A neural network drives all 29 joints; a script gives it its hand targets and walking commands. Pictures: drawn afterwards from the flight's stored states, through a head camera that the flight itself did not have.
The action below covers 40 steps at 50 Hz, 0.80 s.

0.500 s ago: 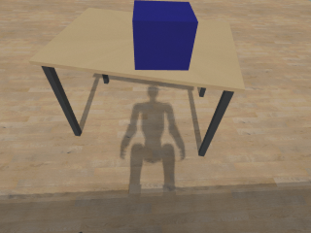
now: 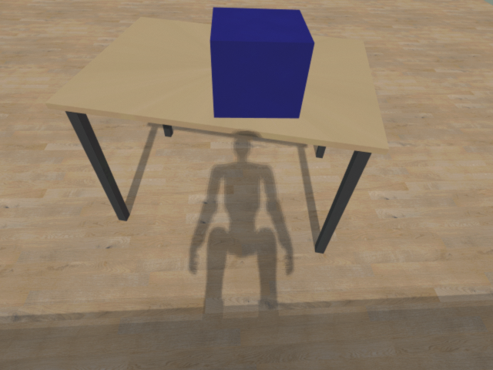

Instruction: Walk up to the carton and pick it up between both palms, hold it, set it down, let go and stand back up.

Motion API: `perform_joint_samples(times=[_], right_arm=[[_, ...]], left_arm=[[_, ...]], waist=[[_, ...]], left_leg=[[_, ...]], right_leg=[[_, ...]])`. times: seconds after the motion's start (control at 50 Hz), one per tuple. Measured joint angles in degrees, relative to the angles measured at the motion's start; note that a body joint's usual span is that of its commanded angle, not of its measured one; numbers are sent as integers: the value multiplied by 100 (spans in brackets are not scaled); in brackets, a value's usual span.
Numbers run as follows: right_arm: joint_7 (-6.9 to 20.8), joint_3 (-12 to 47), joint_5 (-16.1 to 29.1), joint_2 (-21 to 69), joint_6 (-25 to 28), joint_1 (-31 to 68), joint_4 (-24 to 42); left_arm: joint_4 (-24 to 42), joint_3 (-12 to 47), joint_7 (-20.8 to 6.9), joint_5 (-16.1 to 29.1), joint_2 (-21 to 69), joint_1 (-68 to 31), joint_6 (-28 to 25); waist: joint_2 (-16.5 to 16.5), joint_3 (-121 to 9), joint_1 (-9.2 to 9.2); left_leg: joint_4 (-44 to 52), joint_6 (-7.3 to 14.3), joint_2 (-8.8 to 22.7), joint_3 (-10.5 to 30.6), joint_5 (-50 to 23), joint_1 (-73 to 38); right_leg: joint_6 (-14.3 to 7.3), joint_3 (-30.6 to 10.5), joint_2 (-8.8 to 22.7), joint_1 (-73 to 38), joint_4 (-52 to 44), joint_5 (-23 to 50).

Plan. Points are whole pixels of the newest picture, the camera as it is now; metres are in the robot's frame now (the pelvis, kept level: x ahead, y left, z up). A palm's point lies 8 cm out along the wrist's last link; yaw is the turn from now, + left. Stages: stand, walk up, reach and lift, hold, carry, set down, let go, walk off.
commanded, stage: stand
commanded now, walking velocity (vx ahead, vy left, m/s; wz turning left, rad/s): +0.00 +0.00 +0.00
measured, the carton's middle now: (256, 63) +0.96 -0.03 +0.03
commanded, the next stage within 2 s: walk up in 0.12 s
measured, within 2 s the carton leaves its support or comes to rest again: neither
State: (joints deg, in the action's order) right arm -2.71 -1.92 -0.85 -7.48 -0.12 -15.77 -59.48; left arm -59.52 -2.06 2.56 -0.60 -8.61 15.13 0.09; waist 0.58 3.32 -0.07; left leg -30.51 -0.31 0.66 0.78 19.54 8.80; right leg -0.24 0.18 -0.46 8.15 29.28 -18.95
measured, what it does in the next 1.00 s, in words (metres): walks ahead: left foot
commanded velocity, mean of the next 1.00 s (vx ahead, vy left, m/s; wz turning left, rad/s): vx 0.00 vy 0.00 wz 0.00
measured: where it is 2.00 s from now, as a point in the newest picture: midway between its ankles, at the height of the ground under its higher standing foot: (227, 326)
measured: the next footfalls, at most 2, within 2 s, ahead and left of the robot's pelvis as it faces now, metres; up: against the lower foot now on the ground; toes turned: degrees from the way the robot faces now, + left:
left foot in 0.58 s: +0.10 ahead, +0.14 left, +0.00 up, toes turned +5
right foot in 1.06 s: +0.32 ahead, -0.03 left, +0.00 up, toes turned -12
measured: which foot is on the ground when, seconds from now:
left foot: down 0.00-0.40, up 0.42-0.56, down 0.58-1.00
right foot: down 0.00-0.60, up 0.62-1.00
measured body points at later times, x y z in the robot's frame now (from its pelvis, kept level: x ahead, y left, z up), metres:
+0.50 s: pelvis +0.02 +0.02 -0.01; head +0.01 +0.02 +0.44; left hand -0.04 +0.25 -0.17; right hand +0.02 -0.22 -0.16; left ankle -0.01 +0.12 -0.72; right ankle -0.03 -0.12 -0.73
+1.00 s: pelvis +0.15 +0.08 -0.02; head +0.18 +0.09 +0.43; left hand +0.30 +0.30 -0.15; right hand +0.08 -0.15 -0.15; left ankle +0.06 +0.13 -0.73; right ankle +0.26 -0.04 -0.72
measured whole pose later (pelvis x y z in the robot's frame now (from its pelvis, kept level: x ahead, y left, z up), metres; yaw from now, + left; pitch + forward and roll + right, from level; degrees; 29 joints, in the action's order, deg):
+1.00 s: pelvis +0.15 +0.08 -0.02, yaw -6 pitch -5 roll +1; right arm -1.3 -1.0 -2.9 -10.3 2.8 -28.3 -50.1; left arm -44.7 -1.6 -0.5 -2.2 -12.3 11.8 -0.4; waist 2.9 7.8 3.3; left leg -32.4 5.0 -3.0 -12.4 28.2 0.2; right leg -1.7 4.4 3.4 28.1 46.0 -13.4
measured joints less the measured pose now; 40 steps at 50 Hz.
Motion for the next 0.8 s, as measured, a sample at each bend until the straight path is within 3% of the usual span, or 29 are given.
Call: perform_joint_samples(times=[0.34, 0.46, 0.52, 0.56, 0.6, 0.62, 0.66, 0.72, 0.8], right_arm=[[-30, 81, 10, 170, 0, 6, -599], [135, -56, -231, -141, 46, -405, -163], [188, -129, -250, -365, 82, -420, 78], [223, -161, -225, -468, 153, -307, 290], [251, -180, -190, -484, 280, -180, 497], [256, -191, -179, -467, 354, -142, 597], [232, -196, -142, -462, 376, -175, 785], [147, -176, -141, -434, 294, -343, 881], [138, -80, -181, -369, 352, -597, 862]], left_arm=[[-587, 88, 45, 9, 193, 60, -1], [-220, -5, -43, -155, 103, 625, -137], [-175, -45, -21, -222, -39, 882, -214], [-200, -61, -31, -247, -161, 1056, -235], [-260, -70, -74, -228, -309, 1211, -190], [-283, -62, -106, -208, -370, 1261, -141], [-193, -64, -144, -196, -428, 1293, -5], [106, -46, -187, -226, -522, 1143, 58], [532, -6, -260, -213, -583, 816, -53]], waist=[[14, 106, 3], [-159, -105, -84], [-308, -13, -171], [-312, 108, -187], [-104, 237, -173], [39, 258, -168], [138, 204, -69], [209, 224, 35], [342, 262, 105]], left_leg=[[242, 9, -10, -6, -120, -242], [-1107, 117, -1, -71, 976, 352], [-1704, 105, 96, -140, 1005, 818], [-1501, 109, 169, -178, 800, 1000], [-1243, 182, 96, -422, -54, 894], [-1261, 279, -6, -569, 5, 825], [-1302, 439, -101, -706, 331, 746], [-1033, 502, -172, -826, 430, 380], [-415, 541, -288, -1059, 363, -186]], right_leg=[[19, -5, 12, -251, -260, 129], [-101, 57, -2, -63, 302, -320], [-15, 166, 9, -233, 302, -442], [101, 175, 63, -334, 349, -527], [147, 54, 267, -324, 702, -788], [37, -78, 365, -166, 1139, -946], [-60, -320, 263, 357, 2377, -1169], [-77, -242, 184, 1050, 3775, -772], [-35, -204, 261, 1717, 3846, -98]])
